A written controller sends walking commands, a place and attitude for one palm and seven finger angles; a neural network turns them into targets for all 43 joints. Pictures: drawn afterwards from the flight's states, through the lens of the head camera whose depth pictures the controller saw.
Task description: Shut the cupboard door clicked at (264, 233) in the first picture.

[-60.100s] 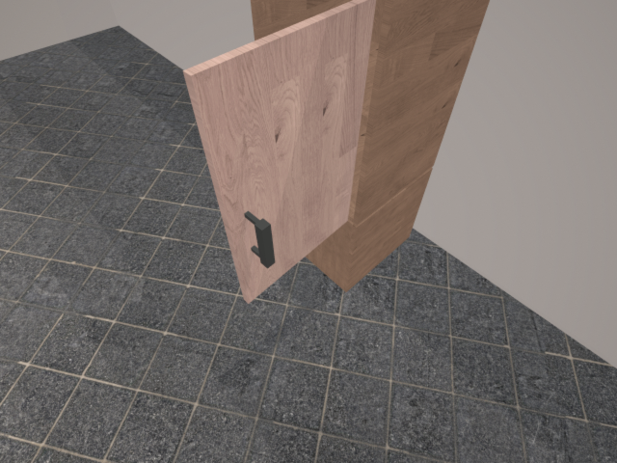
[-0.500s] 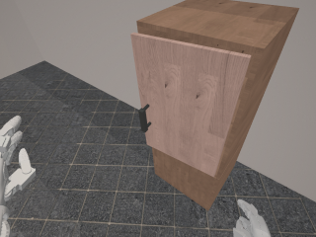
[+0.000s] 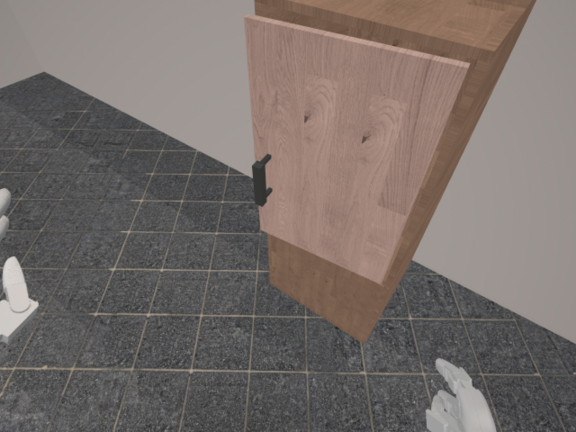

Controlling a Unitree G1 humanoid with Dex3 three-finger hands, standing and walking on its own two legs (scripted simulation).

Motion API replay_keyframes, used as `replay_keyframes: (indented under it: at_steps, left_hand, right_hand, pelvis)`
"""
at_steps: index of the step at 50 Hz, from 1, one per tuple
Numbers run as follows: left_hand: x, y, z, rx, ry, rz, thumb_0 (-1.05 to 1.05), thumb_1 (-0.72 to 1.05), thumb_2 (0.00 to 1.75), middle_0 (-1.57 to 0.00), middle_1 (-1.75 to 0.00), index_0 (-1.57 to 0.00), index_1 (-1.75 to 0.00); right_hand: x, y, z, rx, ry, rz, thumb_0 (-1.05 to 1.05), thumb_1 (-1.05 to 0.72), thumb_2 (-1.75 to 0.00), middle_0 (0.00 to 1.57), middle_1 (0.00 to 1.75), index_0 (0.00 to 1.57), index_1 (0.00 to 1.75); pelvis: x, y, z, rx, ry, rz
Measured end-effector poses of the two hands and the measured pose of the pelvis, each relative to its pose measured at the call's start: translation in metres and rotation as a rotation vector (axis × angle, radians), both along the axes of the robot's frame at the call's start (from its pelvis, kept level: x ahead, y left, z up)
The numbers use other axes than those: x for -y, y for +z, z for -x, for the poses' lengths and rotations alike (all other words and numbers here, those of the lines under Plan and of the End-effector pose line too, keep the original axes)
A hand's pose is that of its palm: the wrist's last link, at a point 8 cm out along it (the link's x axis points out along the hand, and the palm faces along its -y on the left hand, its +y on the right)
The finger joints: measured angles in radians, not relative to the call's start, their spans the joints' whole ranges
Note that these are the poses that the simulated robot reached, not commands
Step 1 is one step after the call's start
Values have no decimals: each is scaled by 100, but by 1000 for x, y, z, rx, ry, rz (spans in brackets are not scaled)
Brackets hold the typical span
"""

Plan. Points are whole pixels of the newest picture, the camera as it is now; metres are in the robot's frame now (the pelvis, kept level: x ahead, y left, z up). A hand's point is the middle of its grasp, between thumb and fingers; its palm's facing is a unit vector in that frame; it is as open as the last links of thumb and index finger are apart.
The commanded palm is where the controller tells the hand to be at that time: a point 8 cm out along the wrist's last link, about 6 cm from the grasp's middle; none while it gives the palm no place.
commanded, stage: step back with the hand held close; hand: left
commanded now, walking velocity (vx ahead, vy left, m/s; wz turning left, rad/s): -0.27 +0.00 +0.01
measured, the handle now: (264, 180) +0.68 +0.10 -0.10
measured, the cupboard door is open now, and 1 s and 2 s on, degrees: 6 6 6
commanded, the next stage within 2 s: stop stepping back and stand still in 0.70 s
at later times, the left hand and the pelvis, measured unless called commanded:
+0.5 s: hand out of the picture +0.12 +0.27 +0.18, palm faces +0.45 -0.77 -0.45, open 7.4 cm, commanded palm +0.04 +0.31 +0.18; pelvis -0.08 +0.00 -0.01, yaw +3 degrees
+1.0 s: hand out of the picture -0.03 +0.29 +0.18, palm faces +0.46 -0.78 -0.42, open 7.4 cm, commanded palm -0.09 +0.32 +0.18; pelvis -0.21 +0.02 -0.01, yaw +3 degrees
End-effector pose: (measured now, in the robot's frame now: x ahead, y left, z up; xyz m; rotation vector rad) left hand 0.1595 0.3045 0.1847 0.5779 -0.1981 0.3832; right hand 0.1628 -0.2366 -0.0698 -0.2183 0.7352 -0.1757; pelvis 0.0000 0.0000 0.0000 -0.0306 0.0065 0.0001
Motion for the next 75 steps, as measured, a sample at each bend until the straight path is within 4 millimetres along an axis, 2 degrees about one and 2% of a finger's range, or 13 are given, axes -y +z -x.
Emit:
replay_keyframes:
  at_steps: [12, 18, 25, 29, 35, 38, 43, 49, 54, 57, 63, 69, 75]
  left_hand:
    - [8, 2, 55, 120, 35, -4, 1, 89, 90, -21, -30, -22, -30]
    - [13, 3, 67, 162, -2, 21, 1, 89, 90, -21, -30, -22, -30]
    - [0, 10, 83, 171, -43, -43, 1, 88, 90, -21, -30, -22, -30]
    - [-3, 17, 114, 192, -31, -108, 1, 88, 90, -21, -30, -22, -30]
    - [-5, 9, 162, 165, 19, -34, 1, 89, 90, -21, -30, -22, -30]
    - [-14, 6, 173, 199, 34, 5, 1, 88, 90, -21, -30, -22, -30]
    - [-35, 3, 184, 216, 36, 13, 1, 88, 90, -21, -30, -22, -30]
    - [-25, 10, 225, 156, -1, 35, 1, 89, 90, -21, -30, -21, -30]
    - [-17, 19, 262, 174, -30, 13, 1, 88, 90, -21, -30, -22, -30]
    - [-33, 18, 267, 216, 27, 48, 1, 88, 90, -22, -30, -22, -30]
    - [-65, -3, 254, 172, 89, 106, 1, 89, 90, -21, -30, -21, -30]
    - [-43, 0, 251, 67, -35, 50, 1, 89, 90, -21, -30, -21, -30]
    - [-30, 11, 259, 47, -75, -32, 1, 89, 90, -21, -30, -22, -30]
  right_hand:
    - [1, -8, 38, 18, 73, 17, 1, -90, -90, 20, 30, 21, 30]
    - [7, -9, 64, -8, 51, 37, 1, -90, -90, 20, 30, 21, 30]
    - [4, -7, 97, -6, 10, 56, 1, -90, -90, 20, 30, 20, 30]
    - [-1, -12, 107, 4, 51, 41, 1, -90, -90, 20, 30, 20, 29]
    - [-13, -13, 123, -26, 98, 32, 1, -90, -90, 20, 30, 20, 30]
    - [-22, -9, 130, -14, 108, 60, 1, -90, -90, 20, 30, 20, 30]
    - [-41, 1, 146, 56, 111, 43, 1, -90, -90, 20, 30, 20, 30]
    - [-56, 16, 183, 103, 143, -17, 1, -90, -90, 20, 30, 21, 30]
    - [-50, 3, 226, 24, 130, 5, 1, -90, -90, 20, 30, 21, 30]
    - [-43, -3, 254, -38, 82, 35, 1, -90, -90, 20, 30, 21, 30]
    - [-38, -12, 295, -69, -25, 66, 1, -90, -90, 20, 30, 21, 30]
    - [-50, -6, 321, -66, -52, 12, 1, -91, -90, 20, 30, 20, 29]
    - [-48, -19, 325, -111, -50, -19, 1, -90, -90, 20, 30, 21, 30]
  pelvis:
    - [11, -9, 41, 23, 26, 7]
    - [8, -10, 58, 24, 22, 3]
    - [2, -12, 84, 23, 55, 46]
    - [7, -18, 99, -5, 86, 37]
    - [-1, -12, 125, 26, 70, 12]
    - [-11, -13, 134, 16, 73, 14]
    - [-19, -12, 171, 31, 69, 49]
    - [-16, -4, 208, -7, 65, 36]
    - [-23, -5, 232, 9, 20, -6]
    - [-31, -2, 234, 13, 21, -16]
    - [-50, -6, 249, 30, 22, -23]
    - [-48, 2, 261, 16, -7, -23]
    - [-44, -1, 262, 10, -10, -17]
